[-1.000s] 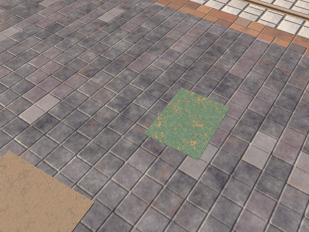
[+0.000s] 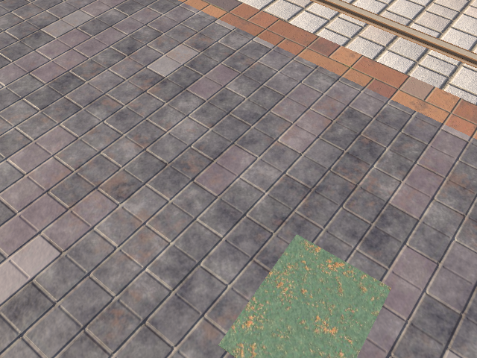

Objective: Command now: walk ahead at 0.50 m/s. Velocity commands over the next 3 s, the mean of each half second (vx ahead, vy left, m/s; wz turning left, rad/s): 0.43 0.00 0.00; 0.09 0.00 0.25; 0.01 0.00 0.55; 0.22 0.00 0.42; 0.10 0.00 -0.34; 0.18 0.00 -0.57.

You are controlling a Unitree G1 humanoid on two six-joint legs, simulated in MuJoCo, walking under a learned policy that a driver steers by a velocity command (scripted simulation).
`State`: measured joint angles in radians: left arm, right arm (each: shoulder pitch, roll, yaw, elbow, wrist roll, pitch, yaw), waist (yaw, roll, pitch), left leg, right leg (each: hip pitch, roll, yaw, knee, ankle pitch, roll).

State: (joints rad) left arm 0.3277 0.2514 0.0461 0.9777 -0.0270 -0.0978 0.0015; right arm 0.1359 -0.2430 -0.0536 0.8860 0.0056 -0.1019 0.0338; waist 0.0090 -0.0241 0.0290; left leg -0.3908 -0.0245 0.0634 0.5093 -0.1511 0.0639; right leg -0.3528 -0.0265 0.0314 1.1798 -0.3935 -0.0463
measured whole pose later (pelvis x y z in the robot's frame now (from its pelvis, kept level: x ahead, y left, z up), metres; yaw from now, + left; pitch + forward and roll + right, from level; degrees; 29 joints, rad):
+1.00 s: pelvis +0.32 -0.02 +0.01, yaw +10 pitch +2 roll -2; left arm 0.05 0.29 0.08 0.90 0.00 0.01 0.06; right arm 0.22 -0.26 -0.09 0.89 -0.01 0.00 -0.02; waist -0.03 -0.03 0.02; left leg -0.30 0.00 0.00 0.54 -0.28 0.05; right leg -0.47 0.00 -0.04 0.90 -0.47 0.02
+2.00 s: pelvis +0.37 +0.05 +0.01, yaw +40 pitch +1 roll -1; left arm 0.20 0.33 0.07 0.86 -0.02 -0.07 -0.04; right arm 0.31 -0.25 -0.05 0.75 0.00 -0.05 0.01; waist 0.00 -0.05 0.01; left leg -0.12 -0.02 0.03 0.37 -0.27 0.04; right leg -0.54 -0.09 -0.04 1.06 -0.30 -0.01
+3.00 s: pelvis +0.55 +0.20 +0.02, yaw +7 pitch +2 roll -1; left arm 0.18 0.32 0.09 0.63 -0.02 0.01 -0.03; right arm 0.35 -0.28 -0.06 0.70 -0.01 -0.06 -0.03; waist -0.06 -0.03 -0.03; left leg -0.12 0.06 0.09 0.34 -0.26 -0.01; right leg -0.63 -0.04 0.04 0.96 -0.20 0.05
